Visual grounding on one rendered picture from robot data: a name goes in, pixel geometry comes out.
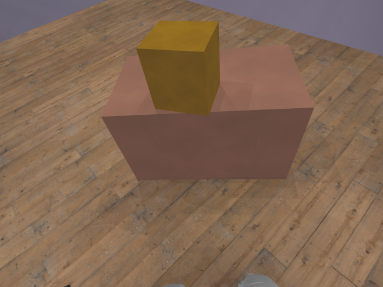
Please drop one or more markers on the carton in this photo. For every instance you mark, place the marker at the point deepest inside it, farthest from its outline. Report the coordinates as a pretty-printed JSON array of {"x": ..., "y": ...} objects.
[{"x": 181, "y": 64}]

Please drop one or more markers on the pedestal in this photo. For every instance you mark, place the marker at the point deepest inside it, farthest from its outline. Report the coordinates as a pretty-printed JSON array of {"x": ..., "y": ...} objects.
[{"x": 253, "y": 131}]

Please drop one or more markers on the robot right thigh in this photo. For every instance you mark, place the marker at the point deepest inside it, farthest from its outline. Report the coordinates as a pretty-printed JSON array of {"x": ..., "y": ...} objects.
[{"x": 257, "y": 280}]

